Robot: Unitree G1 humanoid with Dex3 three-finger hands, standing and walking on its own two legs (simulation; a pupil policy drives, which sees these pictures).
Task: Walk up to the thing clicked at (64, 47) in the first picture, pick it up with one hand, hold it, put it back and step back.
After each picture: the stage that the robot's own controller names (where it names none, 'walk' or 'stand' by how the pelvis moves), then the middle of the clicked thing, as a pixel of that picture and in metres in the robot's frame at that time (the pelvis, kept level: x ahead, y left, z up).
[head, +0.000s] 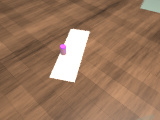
stand; (63, 49) +1.31 +0.23 -0.72
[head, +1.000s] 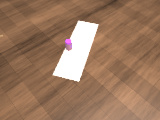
walk; (68, 44) +1.19 +0.24 -0.71
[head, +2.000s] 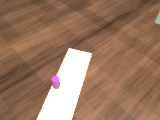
walk; (56, 82) +0.77 +0.24 -0.69
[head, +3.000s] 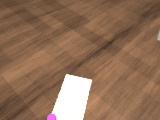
walk; out of the picture +0.49 +0.21 -0.71
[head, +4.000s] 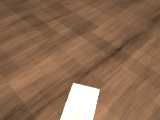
stand; out of the picture +0.41 +0.19 -0.72
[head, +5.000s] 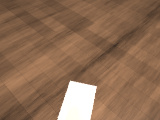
stand; out of the picture +0.40 +0.20 -0.72
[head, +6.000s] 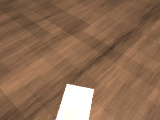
stand; out of the picture +0.38 +0.20 -0.72
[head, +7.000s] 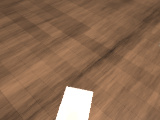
stand; out of the picture +0.38 +0.21 -0.73
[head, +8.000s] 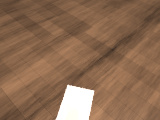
stand; out of the picture +0.38 +0.21 -0.73
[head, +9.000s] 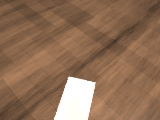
go down; out of the picture +0.39 +0.20 -0.72
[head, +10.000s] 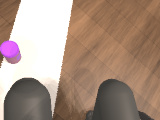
go down; (11, 53) +0.46 +0.27 -0.28
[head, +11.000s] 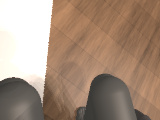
close in; out of the picture +0.44 +0.29 -0.25
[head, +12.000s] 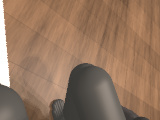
close in; out of the picture +0.42 +0.31 -0.22
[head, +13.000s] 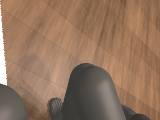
close; out of the picture +0.41 +0.31 -0.22
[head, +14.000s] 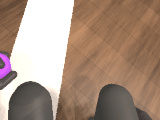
lift; out of the picture +0.34 +0.28 -0.08
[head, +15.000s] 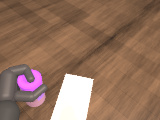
hold; (32, 89) +0.33 +0.17 +0.04
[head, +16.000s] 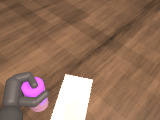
hold; (36, 95) +0.32 +0.17 +0.00
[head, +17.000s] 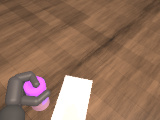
crouch; (37, 94) +0.33 +0.17 -0.01
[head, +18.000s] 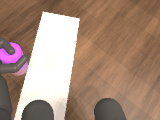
crouch; (14, 60) +0.43 +0.22 -0.09
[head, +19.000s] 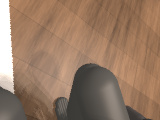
lower; out of the picture +0.41 +0.32 -0.22
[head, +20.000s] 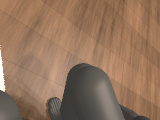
lower; out of the picture +0.42 +0.33 -0.22
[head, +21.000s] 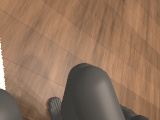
lower; out of the picture +0.42 +0.33 -0.22
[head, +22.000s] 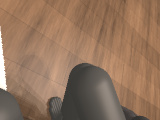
lower; out of the picture +0.42 +0.33 -0.23
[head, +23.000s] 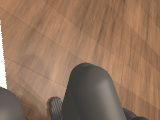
loosen; out of the picture +0.42 +0.31 -0.22
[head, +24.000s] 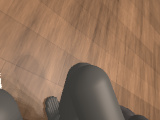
withdraw; out of the picture +0.41 +0.31 -0.23
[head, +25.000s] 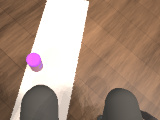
walk; (35, 62) +0.46 +0.24 -0.35
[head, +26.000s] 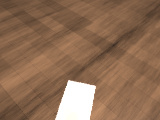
stand; out of the picture +0.39 +0.18 -0.66
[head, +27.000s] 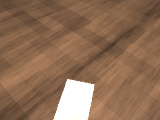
stand; out of the picture +0.41 +0.20 -0.67
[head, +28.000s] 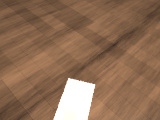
stand; out of the picture +0.41 +0.19 -0.69
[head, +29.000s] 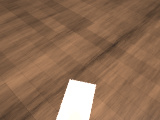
walk; out of the picture +0.42 +0.19 -0.72
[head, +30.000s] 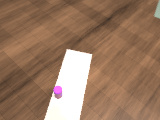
walk; (58, 92) +0.61 +0.15 -0.70
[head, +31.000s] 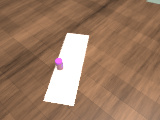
walk; (59, 64) +0.93 +0.28 -0.69
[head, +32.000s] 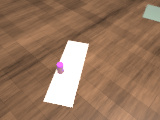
stand; (60, 68) +1.03 +0.22 -0.72
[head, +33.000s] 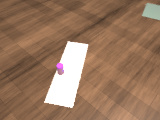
stand; (60, 69) +1.03 +0.23 -0.73
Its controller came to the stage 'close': yes
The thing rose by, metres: 0.71
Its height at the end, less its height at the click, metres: +0.00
